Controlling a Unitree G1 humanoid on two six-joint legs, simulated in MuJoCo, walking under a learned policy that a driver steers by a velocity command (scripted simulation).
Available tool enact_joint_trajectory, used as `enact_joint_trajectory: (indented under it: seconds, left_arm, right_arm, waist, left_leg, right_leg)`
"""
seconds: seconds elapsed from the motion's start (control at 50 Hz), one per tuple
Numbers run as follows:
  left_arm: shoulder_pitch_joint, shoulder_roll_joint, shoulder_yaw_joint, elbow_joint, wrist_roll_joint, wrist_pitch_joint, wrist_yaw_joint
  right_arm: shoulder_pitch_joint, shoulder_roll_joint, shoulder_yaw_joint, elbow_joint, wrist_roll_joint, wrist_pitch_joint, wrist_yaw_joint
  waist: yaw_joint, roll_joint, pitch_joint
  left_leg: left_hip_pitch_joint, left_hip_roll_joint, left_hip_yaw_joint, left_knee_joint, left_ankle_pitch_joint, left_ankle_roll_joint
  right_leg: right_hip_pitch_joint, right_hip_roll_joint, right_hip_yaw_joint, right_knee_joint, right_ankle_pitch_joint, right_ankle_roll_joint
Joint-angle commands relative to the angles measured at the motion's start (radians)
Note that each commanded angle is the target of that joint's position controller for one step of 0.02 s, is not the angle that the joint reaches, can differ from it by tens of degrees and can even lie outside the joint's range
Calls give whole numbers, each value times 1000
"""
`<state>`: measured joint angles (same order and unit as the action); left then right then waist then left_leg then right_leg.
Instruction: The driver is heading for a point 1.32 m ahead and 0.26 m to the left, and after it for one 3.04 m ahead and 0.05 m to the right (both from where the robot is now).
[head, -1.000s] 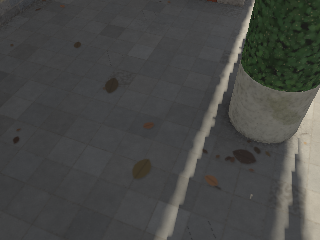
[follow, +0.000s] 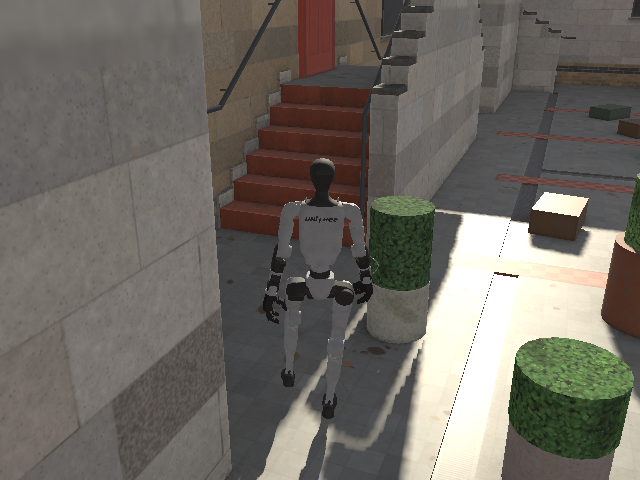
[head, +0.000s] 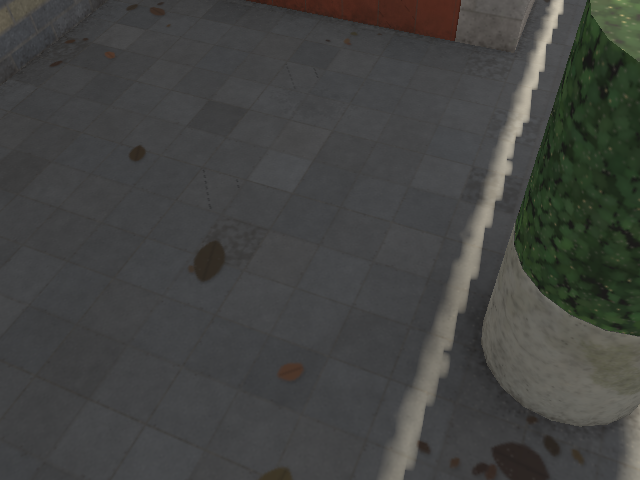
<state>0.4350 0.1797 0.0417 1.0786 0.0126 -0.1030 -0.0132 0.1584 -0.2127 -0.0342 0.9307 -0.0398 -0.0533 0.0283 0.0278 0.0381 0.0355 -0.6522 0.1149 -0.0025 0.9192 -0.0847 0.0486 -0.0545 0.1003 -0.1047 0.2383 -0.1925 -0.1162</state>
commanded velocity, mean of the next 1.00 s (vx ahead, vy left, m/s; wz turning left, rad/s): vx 0.50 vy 0.00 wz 0.02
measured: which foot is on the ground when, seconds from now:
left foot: up 0.00-0.24, down 0.26-0.82, up 0.84-1.00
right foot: down 0.00-0.28, up 0.30-0.78, down 0.80-1.00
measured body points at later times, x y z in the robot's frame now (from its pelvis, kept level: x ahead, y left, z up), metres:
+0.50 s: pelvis +0.29 +0.04 +0.00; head +0.30 +0.04 +0.45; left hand +0.37 +0.29 -0.14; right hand +0.27 -0.22 -0.15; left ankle +0.29 +0.10 -0.75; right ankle +0.31 -0.11 -0.67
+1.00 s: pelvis +0.55 -0.02 +0.00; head +0.57 -0.04 +0.45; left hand +0.58 +0.23 -0.14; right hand +0.59 -0.27 -0.15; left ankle +0.54 +0.12 -0.66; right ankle +0.57 -0.09 -0.75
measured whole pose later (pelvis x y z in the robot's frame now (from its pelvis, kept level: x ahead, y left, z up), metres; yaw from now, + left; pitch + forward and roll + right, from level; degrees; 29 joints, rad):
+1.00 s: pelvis +0.55 -0.02 +0.00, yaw +1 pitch -1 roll +0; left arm 0.31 0.20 0.05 1.00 0.03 -0.09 0.03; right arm 0.29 -0.22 -0.05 0.98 -0.04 -0.05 0.01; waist -0.01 0.03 0.05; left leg -0.50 0.03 -0.03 1.13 -0.29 0.08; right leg -0.18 0.04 -0.13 0.35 -0.17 -0.09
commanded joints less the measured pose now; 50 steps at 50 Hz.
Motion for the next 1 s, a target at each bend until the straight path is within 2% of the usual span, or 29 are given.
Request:
enact_joint_trajectory:
  seconds: [0.02, 0.08, 0.16, 0.2, 0.24, 0.26, 0.28, 0.3, 0.32, 0.34, 0.36, 0.4, 0.46, 0.5, 0.54, 0.6, 0.68, 0.74, 0.78, 0.8, 0.82, 0.84, 0.86, 0.88, 0.9, 0.92, 0.94, 0.96, 1.0]
  left_arm:
    - [25, 105, 6, -36, -4, -13, 6]
    - [98, 85, -9, -19, -2, -18, 13]
    - [110, 130, 1, 0, 15, -5, 30]
    - [84, 138, -2, 10, 6, -4, 35]
    - [35, 158, 3, 4, 20, 1, 35]
    - [4, 159, 3, -4, 15, 5, 32]
    - [24, 102, -13, -56, 2, 0, 24]
    - [125, 66, -11, -45, -18, 1, 9]
    - [50, 144, 5, -48, 0, 7, 21]
    - [-34, 136, 5, -66, 1, 3, 19]
    - [-44, 106, 4, -65, 3, 5, 17]
    - [-37, 56, 0, -72, 32, 37, 10]
    - [-80, 51, 4, -106, 46, 69, 2]
    - [-165, 63, 8, -135, 47, 72, 4]
    - [-254, 48, -1, -166, 35, 70, 0]
    - [-365, 44, -10, -199, 18, 61, -1]
    - [-459, 71, -4, -235, 12, 51, -1]
    - [-431, 74, 4, -249, 4, 37, 6]
    - [-208, 102, 27, -180, 22, 22, 19]
    - [-18, 171, 52, -127, 41, 11, 31]
    - [131, 278, 80, -110, 60, 9, 41]
    - [94, 266, 80, -98, 35, 20, 33]
    - [-16, 202, 64, -111, 17, 24, 28]
    - [-101, 138, 47, -134, 13, 14, 25]
    - [-162, 105, 34, -145, 18, 10, 24]
    - [-158, 76, 23, -136, 16, 4, 29]
    - [-140, 66, 17, -126, 19, -3, 33]
    - [-107, 91, 25, -121, 11, -6, 48]
    - [-78, 106, 20, -115, 12, -4, 51]
  right_arm:
    - [-92, -28, 5, -73, 14, -5, 1]
    - [-182, -16, 19, -86, 11, -6, 2]
    - [-274, -40, 23, -116, 18, -11, 7]
    - [-224, -54, 20, -102, 27, -14, -3]
    - [-25, -99, 0, -37, 20, -25, -19]
    - [139, -127, -14, 17, 7, -36, -29]
    - [295, -229, -44, 47, -36, -46, -35]
    - [305, -247, -60, 52, -15, -31, -28]
    - [202, -202, -51, 38, 13, -29, -19]
    - [111, -131, -35, 24, 26, -36, -16]
    - [78, -94, -26, 30, 27, -42, -12]
    - [115, -39, -3, 69, 26, -57, -19]
    - [169, -90, -8, 98, 35, -82, -20]
    - [185, -111, -10, 103, 41, -75, -23]
    - [218, -105, -6, 108, 29, -66, -20]
    - [279, -106, -4, 121, 31, -57, -23]
    - [332, -122, -7, 137, 33, -50, -32]
    - [336, -125, -10, 155, 20, -52, -40]
    - [298, -144, -16, 151, 32, -51, -43]
    - [291, -117, -6, 133, 40, -55, -42]
    - [378, -28, 13, 104, 63, -55, -30]
    - [380, -76, -11, 104, 46, -46, -23]
    - [296, -101, -21, 82, 27, -41, -24]
    - [234, -81, -18, 61, 19, -46, -21]
    - [241, -56, -18, 58, 24, -39, -20]
    - [250, -47, -21, 58, 9, -20, -15]
    - [271, -30, -20, 62, 3, -3, -9]
    - [298, -16, -23, 61, 0, 13, -14]
    - [247, -2, -23, 35, -4, 36, -11]
  waist:
    - [-3, -80, 61]
    - [31, -112, 51]
    - [34, -110, 89]
    - [-14, -130, 55]
    - [-106, -122, -53]
    - [-183, -92, -130]
    - [-189, 10, -264]
    - [-128, 230, -379]
    - [-99, 72, -263]
    - [-81, 10, -132]
    - [-44, -35, -58]
    - [0, -32, -18]
    - [21, -8, 8]
    - [10, 3, 48]
    - [-13, 25, 62]
    - [-54, 23, 78]
    - [-94, 19, 85]
    - [-62, 30, 75]
    - [40, -10, -36]
    - [110, -57, -153]
    - [108, -244, -293]
    - [86, -243, -273]
    - [36, -139, -118]
    - [19, -83, -48]
    - [-20, -73, -35]
    - [-41, -80, -21]
    - [-54, -84, -18]
    - [-62, -60, -19]
    - [-63, -70, 10]
  left_leg:
    - [-49, -17, 43, -124, 137, -18]
    - [-9, -50, 81, -239, 183, -11]
    - [10, -84, 88, -367, 117, 17]
    - [116, -124, 99, -372, 11, 49]
    - [312, -174, 96, -424, -63, 96]
    - [531, -147, 69, -483, -20, 126]
    - [813, 92, -209, -490, -147, 202]
    - [1026, 296, -687, -605, -194, 342]
    - [943, 240, -599, -646, -193, 307]
    - [788, 202, -432, -666, -127, 283]
    - [652, 168, -347, -703, -29, 251]
    - [517, 111, -238, -740, 41, 208]
    - [463, 90, -169, -771, 101, 209]
    - [462, 76, -135, -791, 93, 198]
    - [467, 51, -99, -801, 82, 186]
    - [522, 57, -89, -810, 94, 183]
    - [659, 90, -83, -770, 203, 187]
    - [725, 116, -67, -673, 390, 167]
    - [680, 61, -3, -412, 586, 125]
    - [526, 11, 33, -180, 422, 97]
    - [255, -105, 86, 170, -57, 49]
    - [70, -203, -17, 358, -436, 60]
    - [-8, -129, -70, 407, -362, 77]
    - [-5, -94, -75, 371, -271, 77]
    - [46, -59, -71, 313, -220, 75]
    - [94, -45, -63, 284, -207, 59]
    - [125, -45, -61, 275, -194, 48]
    - [150, -61, -61, 257, -204, 27]
    - [106, -52, -57, 205, -172, 9]
  right_leg:
    - [-19, -260, 174, -134, 331, -37]
    - [44, -248, 143, -108, 420, -28]
    - [164, -287, 133, -64, 584, -25]
    - [198, -308, 119, 30, 808, -27]
    - [216, -302, 110, 260, 971, -26]
    - [108, -274, 86, 466, 846, -18]
    - [-164, -210, 44, 771, 463, 3]
    - [-497, -2, 54, 1120, -310, 38]
    - [-603, -68, 162, 1139, -248, 8]
    - [-602, -113, 159, 1100, -153, 7]
    - [-545, -151, 162, 1026, -117, 10]
    - [-442, -173, 162, 929, -104, 42]
    - [-442, -173, 131, 832, -63, 78]
    - [-508, -185, 101, 742, 1, 107]
    - [-516, -192, 78, 604, 77, 119]
    - [-517, -177, 49, 461, 156, 113]
    - [-551, -160, 30, 383, 139, 82]
    - [-479, -135, 21, 323, 55, 40]
    - [-188, -72, -13, 219, 61, 6]
    - [73, -177, 111, 194, -9, -44]
    - [322, -461, 528, 106, -244, -141]
    - [313, -534, 816, -17, -200, -208]
    - [199, -492, 655, -8, -219, -171]
    - [81, -446, 528, -30, -129, -138]
    - [4, -399, 414, -48, -66, -98]
    - [-57, -370, 341, -63, 0, -72]
    - [-86, -353, 284, -72, 62, -58]
    - [-97, -374, 252, -69, 218, -56]
    - [-109, -370, 165, -66, 343, -55]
